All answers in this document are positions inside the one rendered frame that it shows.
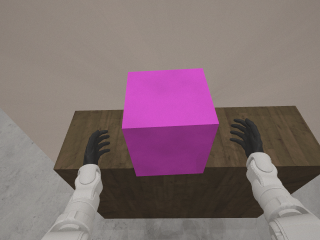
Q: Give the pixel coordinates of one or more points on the robot right forearm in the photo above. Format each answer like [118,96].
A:
[269,191]

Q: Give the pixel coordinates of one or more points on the right robot upper arm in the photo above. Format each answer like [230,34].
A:
[296,227]

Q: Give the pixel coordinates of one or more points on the robot right hand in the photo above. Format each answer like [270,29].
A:
[251,142]

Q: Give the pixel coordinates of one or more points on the robot left forearm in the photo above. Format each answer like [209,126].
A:
[81,210]

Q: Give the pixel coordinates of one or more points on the carton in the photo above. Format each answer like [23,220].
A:
[169,121]

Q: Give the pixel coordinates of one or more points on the robot left hand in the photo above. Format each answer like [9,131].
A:
[92,153]

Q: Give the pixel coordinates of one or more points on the pedestal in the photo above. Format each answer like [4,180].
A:
[221,191]

